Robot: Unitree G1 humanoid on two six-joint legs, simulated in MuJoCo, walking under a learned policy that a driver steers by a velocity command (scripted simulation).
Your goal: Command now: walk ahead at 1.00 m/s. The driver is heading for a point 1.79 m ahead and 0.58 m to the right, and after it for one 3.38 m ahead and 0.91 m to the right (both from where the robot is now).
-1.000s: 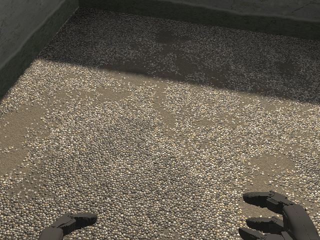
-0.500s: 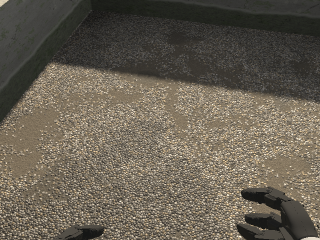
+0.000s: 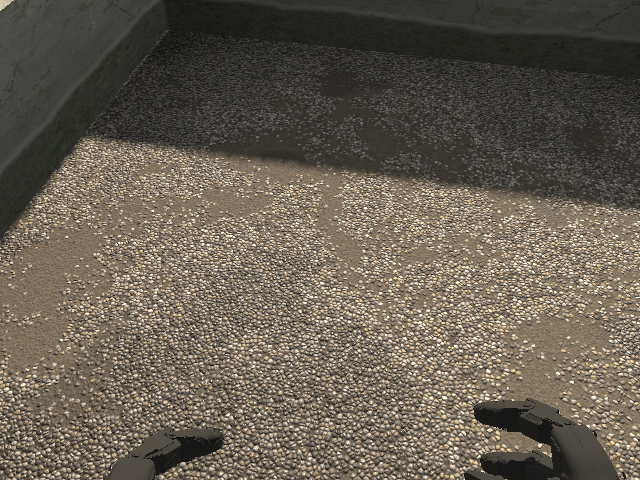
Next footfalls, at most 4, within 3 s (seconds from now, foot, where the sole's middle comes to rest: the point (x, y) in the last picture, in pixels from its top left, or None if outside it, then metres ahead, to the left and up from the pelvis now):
none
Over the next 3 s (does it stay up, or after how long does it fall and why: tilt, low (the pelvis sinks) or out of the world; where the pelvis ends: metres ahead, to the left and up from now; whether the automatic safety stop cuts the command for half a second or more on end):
stays up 0.00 0.01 0.00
